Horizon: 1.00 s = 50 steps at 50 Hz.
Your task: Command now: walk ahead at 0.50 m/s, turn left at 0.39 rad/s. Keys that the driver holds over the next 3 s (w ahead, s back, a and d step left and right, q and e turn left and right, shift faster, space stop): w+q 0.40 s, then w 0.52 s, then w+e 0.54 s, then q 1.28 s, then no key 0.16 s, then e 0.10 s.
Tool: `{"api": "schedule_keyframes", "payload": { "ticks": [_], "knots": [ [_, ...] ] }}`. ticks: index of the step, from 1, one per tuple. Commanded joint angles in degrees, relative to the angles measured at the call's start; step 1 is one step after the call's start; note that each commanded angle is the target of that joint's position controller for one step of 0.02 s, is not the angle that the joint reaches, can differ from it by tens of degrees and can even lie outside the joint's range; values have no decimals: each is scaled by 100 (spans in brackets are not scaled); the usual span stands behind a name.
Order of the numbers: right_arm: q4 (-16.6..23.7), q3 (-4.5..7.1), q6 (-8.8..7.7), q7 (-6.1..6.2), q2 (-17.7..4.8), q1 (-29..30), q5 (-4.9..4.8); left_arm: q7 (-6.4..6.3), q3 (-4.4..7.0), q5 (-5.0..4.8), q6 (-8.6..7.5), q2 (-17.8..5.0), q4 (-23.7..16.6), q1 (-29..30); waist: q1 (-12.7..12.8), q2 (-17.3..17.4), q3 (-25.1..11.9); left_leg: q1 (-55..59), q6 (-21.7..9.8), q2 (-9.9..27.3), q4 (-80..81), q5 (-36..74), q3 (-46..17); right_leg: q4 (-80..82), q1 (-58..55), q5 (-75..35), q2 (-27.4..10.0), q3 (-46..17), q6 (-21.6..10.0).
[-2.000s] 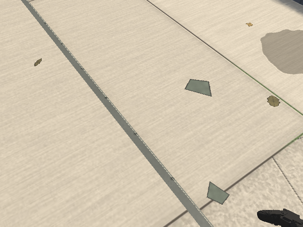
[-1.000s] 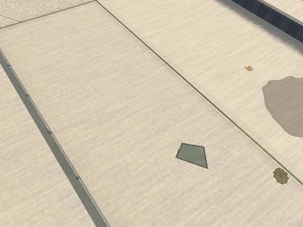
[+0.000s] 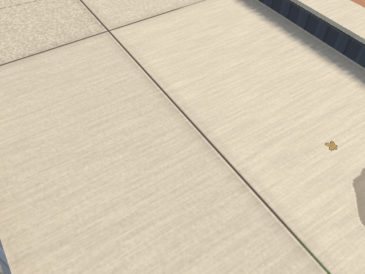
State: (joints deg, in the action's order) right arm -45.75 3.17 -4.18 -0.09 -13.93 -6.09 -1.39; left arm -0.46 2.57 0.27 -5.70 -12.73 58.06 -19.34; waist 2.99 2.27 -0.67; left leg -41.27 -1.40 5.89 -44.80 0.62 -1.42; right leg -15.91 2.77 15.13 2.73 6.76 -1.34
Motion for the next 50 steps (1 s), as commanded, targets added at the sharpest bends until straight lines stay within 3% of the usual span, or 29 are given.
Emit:
{"api": "schedule_keyframes", "payload": {
  "ticks": [1, 3, 5, 6, 7, 8, 9, 10, 11, 12, 13, 16, 19, 22, 24, 28, 30, 31, 32, 33, 34, 35, 36, 37, 39, 41, 43, 46, 50],
  "knots": [
    [343, -2, 33, -125, -172, 207, 7, -68, 273, -169, -27, -1014, -348, 299, -177, -331, 378, 502, -208, 39, 773, 277, -74, 867, 106, -2117, -1823, -434, -840],
    [504, 31, 51, -190, -262, 549, 32, -40, 318, -150, 92, -1030, -331, 118, -79, -264, 478, 266, -370, -53, 934, -172, 86, 565, -480, -2269, -1901, -272, -710],
    [585, 106, 71, -243, -407, 474, 28, -31, 380, -112, 192, -1175, -415, 173, -200, -435, 309, 773, -528, -361, 985, -780, 458, -105, -679, -3597, -1847, -30, -554],
    [482, 212, 92, -255, -579, -9, 34, -40, 394, -102, 254, -1216, -483, 284, -502, -472, 12, 1517, -643, -616, 1067, -896, 685, -919, -587, -4506, -1719, 186, -438],
    [208, 402, 117, -224, -913, -973, 22, -73, 351, -59, 295, -1124, -577, 291, -900, -350, -486, 2854, -828, -852, 1129, -779, 612, -2191, -70, -4718, -1429, 366, -255],
    [76, 625, 126, -145, -1642, -1845, 27, -70, 212, 47, 231, -766, -849, 48, -1019, 622, -1203, 5052, -1604, 349, 1311, -885, -1591, -4512, 2032, -2856, -845, 491, 132],
    [139, 591, 95, -159, -1756, -1872, -62, 28, 56, 69, 18, -447, -974, 49, -830, 1343, -1869, 6235, -2370, 1327, 2622, -1767, -4478, -6180, 3685, 1496, 200, -466, 324],
    [172, 460, 64, -145, -1381, -1825, 16, 132, 179, -153, -195, -886, -1045, 473, -986, 910, -1703, 6221, -2055, 1232, 2833, -2224, -4249, -6540, 4404, 1378, -184, -1261, 128],
    [234, 401, 35, -111, -1117, -1529, 51, 151, 184, -266, -303, -964, -1152, 845, -929, 548, -1080, 5568, -1808, 1032, 2800, -1955, -3450, -6301, 4585, 916, -451, -1199, -5],
    [322, 347, 13, -110, -956, -1099, 59, 109, 194, -172, -330, -932, -1194, 1008, -675, -53, -606, 4630, -1651, 823, 2860, -1263, -2828, -5667, 4302, 515, -688, -1174, -28],
    [420, 291, -6, -94, -776, -767, 85, 51, 261, -50, -281, -1003, -1192, 1064, -462, -149, -433, 3940, -1538, 665, 2958, -591, -2382, -5139, 3812, 312, -868, -1166, 9],
    [536, 296, -23, -16, -842, -623, 92, 6, 281, 19, -77, -835, -1257, 995, -197, -61, -271, 3055, -1562, 417, 3205, 94, -1888, -4308, 3209, 109, -874, -1066, 218],
    [484, 376, -27, 95, -1064, -902, 35, -16, 219, 50, -10, -641, -1484, 1612, -353, -24, -44, 2686, -1427, 174, 3282, 99, -1453, -3011, 3145, -882, -681, -972, 428],
    [396, 367, -5, 129, -999, -1152, 24, 58, 148, -10, -33, -512, -1624, 2093, -588, 204, 43, 2499, -1178, -15, 3257, -429, -1194, -1859, 2685, -2039, -454, -908, 436],
    [255, 348, -19, 112, -935, -1394, 7, 97, 140, -42, -60, -568, -1723, 2314, -713, 273, 94, 2641, -1122, 100, 3211, -596, -1295, -1607, 2550, -2343, -428, -939, 385],
    [119, 343, 22, 118, -927, -1621, 19, 179, 171, -68, -169, -803, -1868, 2475, -731, 343, 155, 3564, -1044, 466, 2672, -353, -1699, -1196, 2717, -1591, -433, -979, 113],
    [110, 346, 71, 134, -966, -1559, 42, 185, 220, -62, -220, -920, -1778, 2072, -479, 464, 73, 3773, -915, 462, 2243, 463, -1714, -964, 2208, -1240, -329, -796, -88],
    [149, 303, 81, 126, -862, -1515, 53, 167, 309, -20, -241, -1081, -1601, 1459, -202, 406, -302, 3718, -790, 187, 1595, 1227, -1525, -894, 1338, -1261, -300, -754, -267],
    [272, 206, 73, 109, -677, -1419, 115, 146, 393, 48, -258, -1359, -1455, 505, 228, 54, -1075, 3041, -595, -137, 186, 822, -1195, -1114, -132, -1379, -1032, -1493, -650],
    [275, 99, -16, 89, -326, -2218, 15, 153, 543, 71, -196, -1850, -1269, -289, 122, -1441, -1895, 925, -73, -1003, -1926, -1237, -586, -881, -2321, -554, -2241, -3828, -1620],
    [233, 107, -69, 91, -558, -2217, -37, 215, 452, -99, -157, -1461, -1126, -440, 196, -1759, -1851, -62, -44, -1005, -2679, -3301, -868, -128, -2476, 705, -2540, -5162, -1738],
    [332, 209, -89, 80, -973, -1596, -83, 208, 339, -155, -138, -1098, -1212, -40, 242, -1104, -930, -490, -90, -672, -2999, -2910, -944, -42, -1754, 1156, -2350, -4472, -1443],
    [445, 195, -96, 81, -952, -1124, -25, 197, 276, -92, -92, -971, -1320, 385, 132, -627, -449, -378, -115, -381, -2833, -2429, -673, 58, -941, 752, -2105, -3708, -1242],
    [511, 201, -101, 82, -882, -885, 72, 209, 217, -45, -67, -829, -1339, 628, 2, -468, -74, -251, -100, -198, -2444, -2098, -536, 242, -278, 182, -1874, -3220, -1204],
    [502, 212, -64, 70, -720, -969, 101, 214, 161, 12, -88, -710, -1318, 754, -234, -703, 8, 261, -74, 36, -1921, -1762, -446, 461, 305, -778, -1551, -2592, -1116],
    [521, 167, -37, 66, -538, -947, 112, 198, 190, -38, -111, -834, -1225, 619, -275, -741, -7, 258, 16, 94, -1547, -1591, -296, 596, 398, -1569, -1496, -2194, -1197],
    [663, 125, -40, 68, -462, -565, 137, 149, 238, -63, -95, -1015, -1138, 466, -215, -612, 53, 71, 130, 126, -896, -1119, -202, 698, 350, -2175, -1487, -1893, -1230],
    [778, 49, -73, 17, -321, -31, 121, 97, 241, -115, -29, -1086, -1039, 256, -57, -606, 101, 364, 163, 3, 278, -109, -27, 740, 393, -2428, -1228, -1355, -1034],
    [1010, 21, -135, -86, -324, 771, 65, 71, 229, -189, 68, -1128, -820, -320, 202, -598, 320, 753, 203, -291, 1245, 427, 45, 596, 283, -2092, -1266, -1482, -994]
  ]
}}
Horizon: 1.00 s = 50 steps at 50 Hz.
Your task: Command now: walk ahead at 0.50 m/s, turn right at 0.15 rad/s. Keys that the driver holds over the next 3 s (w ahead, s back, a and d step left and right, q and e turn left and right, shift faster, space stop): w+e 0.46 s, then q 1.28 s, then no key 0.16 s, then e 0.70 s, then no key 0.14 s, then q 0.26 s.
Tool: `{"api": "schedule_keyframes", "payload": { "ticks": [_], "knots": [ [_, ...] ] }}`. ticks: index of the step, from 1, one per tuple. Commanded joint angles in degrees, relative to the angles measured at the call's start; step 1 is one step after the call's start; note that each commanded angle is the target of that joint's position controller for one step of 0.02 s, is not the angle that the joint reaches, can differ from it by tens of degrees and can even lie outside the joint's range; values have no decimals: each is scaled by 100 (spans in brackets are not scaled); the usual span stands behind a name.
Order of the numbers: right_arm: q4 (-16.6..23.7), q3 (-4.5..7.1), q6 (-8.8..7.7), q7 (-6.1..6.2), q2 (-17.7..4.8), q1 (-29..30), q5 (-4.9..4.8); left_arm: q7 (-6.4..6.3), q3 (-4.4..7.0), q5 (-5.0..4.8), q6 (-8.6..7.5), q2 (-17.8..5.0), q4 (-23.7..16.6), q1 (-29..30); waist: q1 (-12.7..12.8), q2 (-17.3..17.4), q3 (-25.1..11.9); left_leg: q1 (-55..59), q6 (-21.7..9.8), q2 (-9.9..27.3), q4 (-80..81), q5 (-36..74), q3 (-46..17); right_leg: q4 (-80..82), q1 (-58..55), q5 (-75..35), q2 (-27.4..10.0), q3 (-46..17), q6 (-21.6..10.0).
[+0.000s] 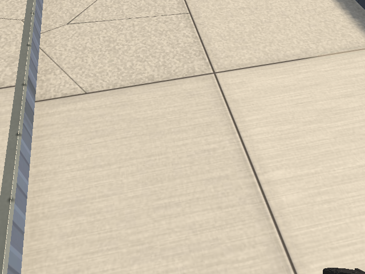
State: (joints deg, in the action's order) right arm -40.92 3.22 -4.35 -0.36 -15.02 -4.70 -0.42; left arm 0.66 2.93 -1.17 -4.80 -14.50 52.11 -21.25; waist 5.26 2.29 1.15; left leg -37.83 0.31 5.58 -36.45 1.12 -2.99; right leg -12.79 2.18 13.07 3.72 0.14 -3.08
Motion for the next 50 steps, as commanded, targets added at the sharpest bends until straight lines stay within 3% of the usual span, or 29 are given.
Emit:
{"api": "schedule_keyframes", "payload": {
  "ticks": [1, 4, 5, 6, 7, 8, 9, 10, 12, 13, 15, 18, 21, 25, 27, 29, 30, 31, 32, 33, 34, 35, 36, 37, 39, 42, 46, 50],
  "knots": [
    [580, 21, -145, -94, -252, 772, -41, -55, 195, -51, 15, -961, -193, -211, -10, -605, 177, 396, 14, -302, 564, 300, 166, 171, 178, -1868, -1445, -926, -812],
    [604, 89, -228, -154, -480, 705, -36, -117, 245, -54, 109, -1084, -157, -235, -232, -725, 110, 827, -121, -394, 947, -191, 73, -275, -174, -2049, -1659, -1242, -677],
    [520, 146, -249, -138, -605, 368, -27, -128, 261, -50, 128, -1135, -175, -142, -468, -771, -68, 1412, -220, -477, 1087, -307, 150, -634, -121, -2572, -1599, -1211, -596],
    [313, 263, -260, -91, -837, -347, 6, -128, 233, -25, 131, -1070, -213, -79, -830, -710, -535, 2535, -387, -490, 1142, -256, 206, -1391, 135, -3033, -1319, -1041, -449],
    [147, 373, -267, -27, -1183, -1365, 108, -121, 138, 72, 112, -822, -396, 80, -1292, -422, -1382, 4245, -733, 286, 735, 61, -458, -2847, 1115, -2169, -970, -831, -241],
    [23, 483, -194, -3, -1656, -1904, 166, -114, -52, 39, 17, -182, -503, -684, -1117, 1049, -2366, 6394, -1561, 1811, 926, -403, -2698, -4958, 3222, 760, -181, -282, 150],
    [-17, 380, -144, -8, -1189, -2016, 92, -93, 19, -73, -45, -558, -431, -646, -1211, 1220, -2628, 6313, -1731, 1977, 1464, -1319, -3691, -5840, 3870, 2078, -296, -795, 182],
    [11, 275, -129, 19, -878, -1628, 58, -95, 144, -177, -42, -942, -553, -170, -1194, 802, -1603, 5543, -1474, 1757, 1662, -1626, -2877, -6145, 4291, 1705, -564, -768, 178],
    [-20, 159, -135, 11, -534, -940, 71, -124, 173, -86, 27, -853, -677, 363, -894, 331, -586, 3961, -1220, 1296, 2126, -1299, -1688, -5778, 4053, 922, -953, -543, 195],
    [-43, 121, -169, -5, -407, -702, 105, -127, 202, -61, 108, -764, -673, 320, -689, 425, -335, 3401, -1136, 1120, 2380, -1090, -1249, -5559, 3751, 701, -1099, -584, 197],
    [-122, 160, -229, -19, -445, -484, 103, -111, 169, -75, 258, -483, -720, 241, -484, 452, -117, 2810, -1157, 1076, 2745, -770, -726, -5363, 3453, 480, -1192, -538, 241],
    [-273, 243, -284, 17, -642, -493, 128, -101, 183, -13, 361, -448, -904, 505, -418, 212, 22, 2755, -1212, 1085, 2949, -220, -62, -4827, 3682, -206, -1226, -599, 319],
    [-388, 287, -248, 71, -793, -557, 110, 15, 153, -7, 327, -395, -1040, 922, -518, 113, 92, 2883, -1057, 907, 2960, 32, 644, -3804, 3565, -1194, -1168, -429, 295],
    [-641, 315, -142, 92, -960, -980, 6, 140, 64, 64, 286, -269, -1339, 1751, -817, -88, 359, 3055, -966, 929, 2768, 580, 1008, -2647, 3151, -1431, -941, -83, 174],
    [-818, 325, -51, 71, -1083, -1135, -99, 164, 79, 109, 260, -348, -1452, 1858, -751, 25, 305, 3408, -920, 1034, 2355, 1483, 917, -2264, 2931, -1059, -758, 12, 68],
    [-909, 339, 13, 64, -1238, -1016, -193, 151, 173, 175, 218, -582, -1349, 1441, -399, 206, -46, 3670, -719, 935, 1581, 2393, 827, -1728, 2169, -1026, -496, 195, -87],
    [-956, 295, 25, 58, -1155, -1017, -197, 114, 288, 216, 197, -825, -1101, 784, -75, 134, -447, 3525, -532, 669, 785, 2592, 904, -1347, 1147, -1678, -317, 322, -207],
    [-948, 189, -11, 44, -891, -1230, -60, 28, 420, 268, 197, -1308, -950, 207, 73, -232, -1001, 2746, -194, 259, -320, 1356, 1047, -1616, -230, -4015, -896, -145, -390],
    [-932, -55, -60, -45, -212, -1941, 121, -63, 417, 424, 254, -1663, -964, -9, -208, -1670, -2016, 785, 264, -491, -2536, -3459, 887, -2063, -2407, -6240, -2728, -2050, -1461],
    [-1160, 6, -53, -27, -508, -2112, -94, -41, 355, 333, 286, -1426, -1032, -128, 17, -1463, -2989, 768, 315, -643, -3532, -4441, -310, -1691, -2287, -5809, -3083, -2703, -1833],
    [-1027, 140, -4, -5, -927, -1533, -274, -18, 316, 245, 292, -1246, -1025, 141, 69, -1058, -2370, 419, 267, -398, -3710, -4231, -340, -1438, -1689, -5117, -2720, -1981, -1591],
    [-916, 126, 61, 62, -827, -1185, -262, -25, 263, 184, 265, -1069, -1016, 574, -106, -887, -1668, 92, 222, -181, -3470, -3886, -149, -1238, -1066, -4235, -2457, -1553, -1332],
    [-964, 140, 167, 146, -762, -1074, -160, -33, 188, 178, 233, -808, -1016, 938, -268, -714, -1174, 200, 252, -17, -3204, -3506, -85, -958, -311, -3602, -2274, -1231, -1167],
    [-1002, 160, 311, 200, -703, -1199, -110, -43, 155, 217, 213, -660, -1013, 1257, -513, -818, -947, 697, 280, 88, -2992, -3181, -80, -673, 440, -3170, -2166, -926, -1066],
    [-978, 178, 511, 272, -564, -1367, -79, -88, 194, 308, 184, -712, -1002, 1589, -735, -878, -776, 1218, 323, 3, -2833, -2808, 100, -277, 1207, -2677, -2146, -577, -1117],
    [-768, 204, 641, 299, -512, -1153, -33, -213, 253, 279, 197, -835, -922, 1743, -763, -865, -670, 1193, 297, 65, -2252, -2325, 154, -25, 1364, -1925, -2214, -181, -1137],
    [-515, 220, 713, 188, -552, -746, -25, -340, 293, 223, 325, -930, -803, 1820, -651, -897, -598, 1400, 207, 66, -1459, -1877, 341, 113, 1288, -975, -2262, 163, -1038],
    [-306, 272, 758, 55, -634, -533, -25, -333, 347, 117, 462, -1080, -672, 1778, -606, -889, -515, 1591, 35, -28, -722, -2080, 560, -184, 892, -871, -2421, 274, -859]
  ]
}}
Over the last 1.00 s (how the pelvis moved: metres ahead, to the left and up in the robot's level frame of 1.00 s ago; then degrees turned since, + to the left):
0.58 0.09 0.01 19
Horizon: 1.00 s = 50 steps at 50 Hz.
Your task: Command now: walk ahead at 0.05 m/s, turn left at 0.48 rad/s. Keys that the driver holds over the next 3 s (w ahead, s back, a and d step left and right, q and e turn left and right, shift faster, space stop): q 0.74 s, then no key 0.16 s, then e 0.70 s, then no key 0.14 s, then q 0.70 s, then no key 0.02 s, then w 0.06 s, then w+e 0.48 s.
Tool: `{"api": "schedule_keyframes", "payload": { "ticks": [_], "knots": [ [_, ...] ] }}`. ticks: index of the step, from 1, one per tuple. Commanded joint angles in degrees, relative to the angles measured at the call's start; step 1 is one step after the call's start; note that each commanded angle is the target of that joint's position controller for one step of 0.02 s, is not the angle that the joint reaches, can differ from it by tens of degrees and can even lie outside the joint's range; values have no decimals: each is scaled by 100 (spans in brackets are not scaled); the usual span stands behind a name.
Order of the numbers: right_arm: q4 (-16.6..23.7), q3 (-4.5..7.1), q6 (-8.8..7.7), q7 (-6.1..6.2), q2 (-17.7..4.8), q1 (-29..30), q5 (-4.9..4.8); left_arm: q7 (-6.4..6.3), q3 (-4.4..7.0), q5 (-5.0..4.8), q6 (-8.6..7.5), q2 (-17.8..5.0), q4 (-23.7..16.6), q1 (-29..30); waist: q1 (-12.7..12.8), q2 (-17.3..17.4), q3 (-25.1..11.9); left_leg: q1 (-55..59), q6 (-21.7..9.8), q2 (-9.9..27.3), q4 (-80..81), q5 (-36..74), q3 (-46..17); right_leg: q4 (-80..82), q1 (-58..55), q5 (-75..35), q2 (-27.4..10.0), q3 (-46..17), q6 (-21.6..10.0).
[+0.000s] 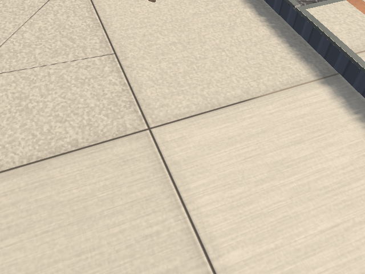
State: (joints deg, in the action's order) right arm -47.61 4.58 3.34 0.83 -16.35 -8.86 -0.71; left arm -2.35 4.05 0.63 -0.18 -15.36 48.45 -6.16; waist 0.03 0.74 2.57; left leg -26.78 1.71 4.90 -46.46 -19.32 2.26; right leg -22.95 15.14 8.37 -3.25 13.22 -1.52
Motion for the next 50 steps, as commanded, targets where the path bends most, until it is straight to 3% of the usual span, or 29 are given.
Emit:
{"api": "schedule_keyframes", "payload": {
  "ticks": [1, 3, 4, 5, 6, 7, 8, 9, 11, 16, 19, 23, 25, 27, 28, 29, 30, 31, 33, 35, 38, 41, 43, 45, 46, 47, 48, 49, 50],
  "knots": [
    [367, 148, -9, -101, -488, -193, 9, -29, 246, -109, 36, -1024, -288, 323, -159, -709, -652, 679, -189, -21, 668, 95, 135, 642, -455, -402, -1697, -957, -905],
    [263, 219, -29, -120, -586, -529, 64, -21, 232, -199, 108, -886, -160, 180, -298, -457, -648, 1338, -481, -289, 1723, 826, 219, -108, -303, -7, -1362, -664, -449],
    [272, 338, -55, -57, -1007, -679, 81, 9, 194, -118, 144, -656, -79, -93, -204, 538, -510, 1737, -808, 246, 2495, 2179, -769, -1317, 253, 676, -820, -162, 44],
    [438, 448, -73, 35, -1673, -647, 103, 17, 131, 101, 135, -457, -396, 156, -59, 2042, -309, 2313, -1789, 1522, 2721, 3616, -2820, -2916, 2051, 2785, 155, -38, 647],
    [466, 401, -218, -22, -1527, -800, 270, -13, 177, 74, 111, -616, -541, 724, -427, 1324, -669, 2097, -2276, 1678, 2863, 3348, -3106, -3974, 2279, 3130, 329, -1146, 600],
    [496, 367, -359, -41, -1429, -570, 265, -18, 213, -52, 116, -680, -542, 732, -255, 946, -686, 2121, -2065, 1423, 2880, 3102, -2634, -4261, 2429, 2655, 248, -1451, 484],
    [566, 357, -431, -16, -1316, -221, 146, -48, 241, -89, 116, -701, -420, 548, -70, 698, -665, 2135, -1719, 1141, 2804, 2836, -2253, -4217, 2493, 2111, 157, -1572, 417],
    [633, 292, -434, 19, -1086, 30, 30, -95, 285, -41, 112, -811, -327, 474, -5, 588, -688, 2134, -1491, 1019, 2758, 2748, -2082, -4112, 2499, 1783, 96, -1644, 407],
    [682, 218, -399, 88, -915, 84, 16, -103, 312, -13, 80, -791, -302, 419, 75, 612, -845, 1973, -1431, 847, 2720, 3044, -1907, -4160, 2153, 1357, 203, -1650, 439],
    [684, 257, -342, 174, -1045, -132, -1, -65, 233, -79, 24, -552, -349, 593, -71, 633, -858, 2257, -1435, 684, 2656, 2605, -2060, -2863, 1996, 1014, 340, -1758, 574],
    [737, 288, -292, 171, -1137, -49, 13, -7, 214, -96, 1, -581, -351, 633, -125, 754, -761, 1940, -1471, 608, 2662, 2134, -2282, -2229, 1530, 1019, 418, -1783, 634],
    [824, 281, -224, 125, -1137, 105, 15, 77, 221, -132, -86, -686, -332, 482, -120, 849, -760, 1794, -1467, 534, 2488, 2400, -2720, -1590, 981, 1208, 537, -1814, 580],
    [887, 262, -180, 129, -1116, 224, -13, 135, 225, -147, -149, -718, -296, 276, -21, 887, -819, 1847, -1374, 446, 2301, 2725, -2921, -993, 628, 1069, 577, -1800, 505],
    [982, 219, -116, 173, -1036, 401, -77, 188, 263, -132, -198, -800, -161, -179, 255, 772, -864, 1544, -1016, 107, 1966, 2353, -2830, 278, -289, -51, 442, -1729, 340],
    [1028, 150, -105, 184, -796, 242, -44, 166, 342, -43, -181, -1134, -140, -356, 174, 137, -1025, 889, -712, -275, 1249, 1194, -2432, 450, -1068, -546, -427, -2394, 36],
    [1091, 100, -148, 155, -520, -162, -47, 104, 409, 46, -101, -1592, -194, -135, -273, -1482, -900, -380, -346, -1313, 184, -1288, -1331, 411, -1563, -2114, -1561, -3684, -778],
    [1072, 243, -215, 128, -1042, -123, 17, 116, 346, 180, -106, -1330, -294, -104, -81, -1487, -880, -738, -95, -1067, -1159, -1901, -1183, 525, -1211, -2341, -2194, -4257, -1503],
    [962, 369, -211, 106, -1364, -171, -32, 93, 258, 156, -119, -1043, -420, 163, -161, -972, -750, -692, -13, -847, -1806, -1488, -1214, 494, -1008, -2105, -1929, -3710, -1427],
    [818, 369, -89, 120, -1161, -251, -31, 41, 178, -16, -93, -779, -502, 493, -212, -800, -483, -831, 181, -728, -2230, -805, -1050, 439, -898, -1470, -1269, -2751, -969],
    [931, 284, -41, 77, -881, -106, -68, -21, 151, -35, -46, -814, -459, 359, -91, -879, -328, -883, 313, -663, -2154, -447, -788, 524, -850, -1508, -1064, -2264, -972],
    [1203, 174, -76, 48, -678, 334, -80, -85, 190, 6, 20, -980, -364, -77, 235, -984, -443, -918, 419, -467, -1260, -345, -566, 549, -1394, -1721, -1189, -2097, -1131],
    [1277, 67, -101, 0, -545, 325, -13, -11, 246, -39, 54, -1209, -367, -27, 246, -1053, -612, -79, 342, -366, -260, -490, -343, 479, -1232, -1966, -1254, -1859, -1155],
    [1236, 72, -93, -25, -628, 229, -16, 62, 262, -91, 64, -1294, -351, -12, 230, -1125, -608, 399, 261, -435, 302, -408, -147, 418, -1073, -2041, -1284, -1803, -1138],
    [1147, 87, -74, -56, -653, 44, -9, 113, 247, -176, 66, -1315, -302, 17, 115, -1091, -577, 873, 109, -511, 1182, 59, -44, 216, -995, -1889, -1276, -1786, -1031],
    [1014, 79, -76, -71, -581, -196, 16, 130, 195, -223, 68, -1216, -266, 77, -35, -1014, -579, 1448, -45, -564, 2038, 686, 0, 15, -758, -1742, -1174, -1744, -886],
    [925, 88, -73, -59, -607, -346, 43, 172, 89, -235, 38, -951, -133, -135, -109, -796, -593, 2202, -217, -520, 2833, 1372, -132, -185, -349, -1317, -995, -1641, -568],
    [897, 113, -68, 6, -842, -512, 79, 262, -79, -25, -40, -520, -90, -400, 11, 35, -974, 3275, -384, 289, 2839, 2886, -1090, -759, 263, -141, -611, -1315, -36],
    [1033, 39, -64, 63, -955, -130, 215, 345, -193, 148, -111, -187, -99, -661, 355, 1175, -1039, 3156, -1056, 1351, 2500, 4120, -1920, -1077, 766, 1925, -237, -1076, 416],
    [992, -34, -151, -1, -622, -28, 313, 292, -117, 9, -68, -577, -116, -282, 33, 908, -1040, 2345, -1537, 1370, 2646, 3167, -1817, -1348, 329, 2306, -266, -1342, 550]
  ]
}}
Over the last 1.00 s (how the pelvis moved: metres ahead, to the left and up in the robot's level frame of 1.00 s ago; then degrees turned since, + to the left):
0.39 -0.05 -0.01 -5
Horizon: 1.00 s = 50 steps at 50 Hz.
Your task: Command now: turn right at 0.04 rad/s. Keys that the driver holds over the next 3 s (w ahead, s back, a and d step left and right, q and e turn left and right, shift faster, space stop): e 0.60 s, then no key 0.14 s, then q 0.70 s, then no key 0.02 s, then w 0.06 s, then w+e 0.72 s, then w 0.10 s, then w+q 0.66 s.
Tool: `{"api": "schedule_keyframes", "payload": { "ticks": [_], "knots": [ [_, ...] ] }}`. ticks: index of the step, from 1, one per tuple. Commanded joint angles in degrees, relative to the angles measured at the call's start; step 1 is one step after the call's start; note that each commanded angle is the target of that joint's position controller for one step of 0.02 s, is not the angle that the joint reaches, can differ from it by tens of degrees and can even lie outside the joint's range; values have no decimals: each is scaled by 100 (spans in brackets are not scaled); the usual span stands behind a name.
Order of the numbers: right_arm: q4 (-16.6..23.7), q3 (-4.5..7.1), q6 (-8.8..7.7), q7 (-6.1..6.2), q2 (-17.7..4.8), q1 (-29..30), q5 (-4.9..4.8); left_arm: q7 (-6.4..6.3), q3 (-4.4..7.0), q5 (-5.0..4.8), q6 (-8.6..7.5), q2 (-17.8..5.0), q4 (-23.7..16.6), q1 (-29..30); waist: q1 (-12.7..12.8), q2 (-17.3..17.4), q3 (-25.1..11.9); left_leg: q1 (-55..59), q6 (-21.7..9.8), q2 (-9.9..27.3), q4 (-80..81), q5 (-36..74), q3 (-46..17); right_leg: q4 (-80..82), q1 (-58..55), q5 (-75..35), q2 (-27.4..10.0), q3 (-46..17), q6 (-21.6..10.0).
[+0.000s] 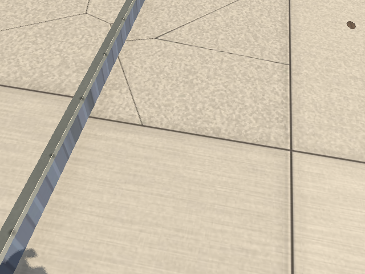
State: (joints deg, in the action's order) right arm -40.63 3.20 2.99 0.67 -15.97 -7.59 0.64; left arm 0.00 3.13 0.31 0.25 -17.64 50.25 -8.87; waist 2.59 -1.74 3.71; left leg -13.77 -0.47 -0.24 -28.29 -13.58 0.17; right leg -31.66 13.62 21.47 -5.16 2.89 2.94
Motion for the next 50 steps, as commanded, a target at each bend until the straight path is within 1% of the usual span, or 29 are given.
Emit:
{"api": "schedule_keyframes", "payload": {
  "ticks": [1, 2, 3, 5, 7, 10, 13, 15, 17, 19, 20, 21, 22, 23, 24, 25, 26, 27, 30, 34, 37, 41, 43, 44, 45, 46, 47, 48, 50],
  "knots": [
    [261, 101, -199, -18, -653, 132, 184, 27, 26, -58, -74, -556, -340, 147, -146, 1088, -844, 867, -1189, 1551, 895, 1889, -1333, -509, 508, 656, -27, -292, 116],
    [215, 142, -260, -5, -761, 247, 165, -27, 53, -85, -41, -620, -312, 235, -180, 1206, -691, 852, -1004, 1358, 934, 1554, -1145, -549, 662, 405, 60, -260, 109],
    [188, 184, -306, 27, -897, 226, 135, -90, 107, -78, 14, -771, -292, 263, -285, 1364, -563, 864, -992, 1428, 983, 1716, -1152, -904, 873, 506, 97, -311, 129],
    [83, 237, -339, 111, -1014, 89, 75, -125, 225, -140, 113, -926, -244, -15, -284, 1232, -502, 746, -1247, 1730, 928, 2578, -1146, -2231, 1158, 1020, 184, -451, 154],
    [62, 230, -329, 178, -908, 96, 24, -164, 297, -224, 175, -842, -212, -176, -279, 980, -444, 719, -1403, 1872, 1021, 2507, -974, -3175, 1519, 1080, 243, -568, 134],
    [44, 185, -313, 227, -679, 354, 23, -201, 279, -185, 245, -572, -317, -87, -243, 831, -327, 798, -1329, 1750, 1127, 1977, -586, -2914, 1749, 602, 162, -495, 194],
    [-8, 234, -274, 236, -766, 448, 22, -99, 196, -150, 249, -397, -522, 65, -310, 844, -513, 906, -1325, 1740, 1015, 2043, -279, -2017, 1348, 410, 76, -252, 217],
    [-55, 291, -240, 216, -931, 410, 13, -12, 185, -153, 246, -448, -656, 100, -339, 902, -638, 920, -1351, 1860, 921, 2327, -226, -1601, 1043, 368, 122, -67, 144],
    [-82, 331, -222, 191, -1042, 423, -41, 63, 210, -158, 263, -542, -732, 8, -290, 950, -693, 926, -1291, 1962, 780, 2431, -184, -1229, 815, 258, 182, 80, 14],
    [-97, 349, -211, 177, -1089, 562, -141, 124, 240, -155, 289, -553, -727, -230, -95, 955, -709, 761, -1037, 1926, 457, 2222, 3, -463, 356, -280, 291, 261, -200],
    [-156, 347, -202, 170, -1038, 527, -194, 129, 272, -138, 293, -578, -677, -438, 12, 882, -728, 546, -776, 1789, 115, 1828, 208, 145, -81, -814, 426, 328, -360],
    [-307, 324, -205, 138, -863, 149, -162, 77, 366, -110, 285, -832, -663, -596, -26, 280, -737, 64, -321, 1436, -652, 923, 605, 751, -685, -1855, 339, -155, -610],
    [-101, 209, -224, 100, -493, 253, 125, -58, 551, -108, 251, -1599, -772, -759, -143, -1534, -768, -1594, 344, 604, -2506, -1577, 1137, 978, -1632, -4245, -1164, -2292, -1341],
    [146, 219, -240, 140, -568, 885, 65, 19, 492, 116, 101, -1640, -902, -821, 195, -1291, -1021, -2191, 463, -68, -3727, -2925, 113, 1231, -1326, -4444, -1878, -3432, -2474],
    [123, 285, -224, 160, -777, 909, -66, 68, 451, 132, -47, -1479, -955, -641, 151, -597, -954, -2378, 401, 84, -4174, -2628, -280, 1340, -1286, -3867, -1677, -3036, -2441],
    [69, 317, -223, 175, -827, 819, -123, 40, 424, 30, -133, -1330, -966, -381, -24, -446, -733, -2471, 316, 207, -4110, -2058, -382, 1339, -1190, -3275, -1329, -2570, -2094],
    [-50, 352, -218, 223, -867, 702, -93, -7, 383, -79, -140, -1148, -1008, -118, -143, -240, -609, -2511, 306, 295, -3896, -1588, -424, 1323, -1126, -2836, -1068, -2302, -1782],
    [-90, 382, -213, 256, -936, 632, -46, -58, 326, -143, -122, -1000, -1052, 38, -220, -308, -565, -2395, 336, 321, -3731, -1239, -463, 1350, -1003, -2802, -919, -2154, -1638],
    [-168, 379, -257, 225, -814, 387, -72, -140, 287, -83, -80, -938, -1144, -61, -263, -383, -788, -2081, 454, 143, -3568, -681, -445, 1371, -1025, -3054, -703, -1981, -1637],
    [-218, 323, -265, 216, -690, 367, -89, -181, 246, -56, -37, -883, -1141, -92, -170, -479, -760, -1894, 612, 192, -2587, -451, -408, 1386, -1082, -2659, -612, -1874, -1610],
    [-228, 283, -292, 175, -675, 389, -97, -165, 225, -2, -6, -904, -1118, 3, -91, -604, -615, -1462, 640, 252, -1945, -418, -371, 1426, -740, -2128, -551, -1890, -1616],
    [-377, 198, -363, 73, -597, 176, -98, -86, 26, 106, -20, -508, -956, 195, -75, -596, -610, -438, 550, 389, -950, -328, -212, 1377, -335, -1983, -520, -1678, -1558],
    [-437, 173, -408, 28, -589, 25, -101, -53, -15, 86, -28, -513, -842, 305, -244, -481, -533, 115, 419, 294, -40, 198, -72, 1190, -196, -2013, -450, -1565, -1406],
    [-422, 168, -430, 14, -677, 28, -59, -48, -16, 55, -44, -539, -751, 178, -297, -314, -460, 348, 321, 289, 574, 902, -127, 1098, -181, -1923, -333, -1495, -1202],
    [-360, 213, -446, 30, -979, 65, -19, -67, 2, 92, -80, -599, -723, 27, -197, -42, -527, 537, 207, 537, 504, 1992, -495, 872, -195, -1652, -129, -1380, -950],
    [-295, 296, -437, 48, -1423, 145, -54, -73, 60, 159, -114, -734, -723, -275, 136, 528, -607, 550, -51, 811, 159, 2940, -855, 589, -145, -1265, 295, -1052, -750],
    [-333, 324, -411, 18, -1406, 151, -143, -111, 69, 147, -117, -708, -744, -149, 81, 901, -672, 290, -338, 833, 186, 2581, -1016, 397, -245, -1095, 598, -638, -566],
    [-315, 306, -404, -9, -1265, 143, -171, -161, 86, 113, -94, -715, -783, 50, -41, 1001, -641, 75, -486, 884, 350, 2171, -1276, 164, -315, -1022, 674, -456, -470],
    [-296, 275, -420, -15, -1128, 121, -150, -243, 127, 37, 15, -616, -832, 134, -83, 1183, -631, -97, -642, 988, 448, 1946, -1664, -145, -258, -952, 690, -368, -450]
  ]
}}
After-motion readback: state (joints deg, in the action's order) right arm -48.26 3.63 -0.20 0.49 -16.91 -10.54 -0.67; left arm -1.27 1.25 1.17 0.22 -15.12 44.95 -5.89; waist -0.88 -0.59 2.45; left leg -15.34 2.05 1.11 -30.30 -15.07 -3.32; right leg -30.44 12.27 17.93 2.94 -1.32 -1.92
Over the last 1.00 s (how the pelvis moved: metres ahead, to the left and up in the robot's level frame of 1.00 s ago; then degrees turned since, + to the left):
0.02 0.04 0.00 30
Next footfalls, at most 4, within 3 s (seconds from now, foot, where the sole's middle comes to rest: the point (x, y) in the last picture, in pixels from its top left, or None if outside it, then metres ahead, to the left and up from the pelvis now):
0.42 right None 0.01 -0.12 -0.77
0.90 left None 0.11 0.09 -0.77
1.42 left None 0.10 0.12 -0.77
2.02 right None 0.28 -0.17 -0.77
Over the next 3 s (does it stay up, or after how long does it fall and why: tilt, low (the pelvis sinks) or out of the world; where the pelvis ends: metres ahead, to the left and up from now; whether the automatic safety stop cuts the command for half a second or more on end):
stays up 0.73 -0.23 -0.01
